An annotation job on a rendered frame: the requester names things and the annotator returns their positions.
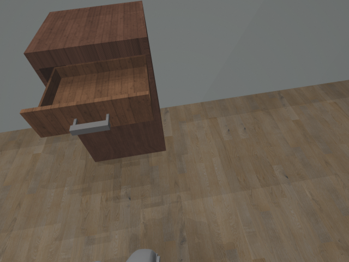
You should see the handle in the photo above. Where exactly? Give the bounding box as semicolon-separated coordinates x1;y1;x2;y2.
69;114;111;136

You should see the cabinet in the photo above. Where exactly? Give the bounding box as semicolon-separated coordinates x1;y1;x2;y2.
24;1;166;162

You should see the left robot thigh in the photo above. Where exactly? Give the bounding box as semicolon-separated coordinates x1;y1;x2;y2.
126;249;160;262

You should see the drawer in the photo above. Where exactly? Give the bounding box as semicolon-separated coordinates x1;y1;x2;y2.
20;55;154;138

